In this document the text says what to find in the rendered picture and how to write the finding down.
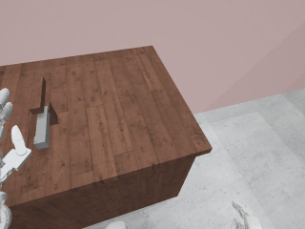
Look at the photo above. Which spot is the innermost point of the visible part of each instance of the tap lever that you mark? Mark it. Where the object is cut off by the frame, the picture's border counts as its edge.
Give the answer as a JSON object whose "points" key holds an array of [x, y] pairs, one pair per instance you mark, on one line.
{"points": [[42, 133]]}

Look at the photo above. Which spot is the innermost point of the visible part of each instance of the robot left forearm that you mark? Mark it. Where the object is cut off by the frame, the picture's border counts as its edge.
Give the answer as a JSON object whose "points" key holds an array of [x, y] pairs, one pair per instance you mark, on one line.
{"points": [[5, 213]]}

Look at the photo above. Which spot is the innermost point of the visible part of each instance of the robot left hand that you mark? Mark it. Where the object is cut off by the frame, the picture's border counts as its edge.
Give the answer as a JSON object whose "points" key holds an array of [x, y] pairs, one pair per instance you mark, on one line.
{"points": [[15, 159]]}

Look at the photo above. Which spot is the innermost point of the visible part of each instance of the counter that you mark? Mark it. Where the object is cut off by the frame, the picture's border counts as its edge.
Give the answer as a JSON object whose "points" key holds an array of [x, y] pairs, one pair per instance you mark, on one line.
{"points": [[122, 138]]}

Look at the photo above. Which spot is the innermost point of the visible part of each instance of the robot right hand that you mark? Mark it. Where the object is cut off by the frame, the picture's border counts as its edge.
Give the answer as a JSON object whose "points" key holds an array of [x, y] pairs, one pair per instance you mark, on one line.
{"points": [[250, 221]]}

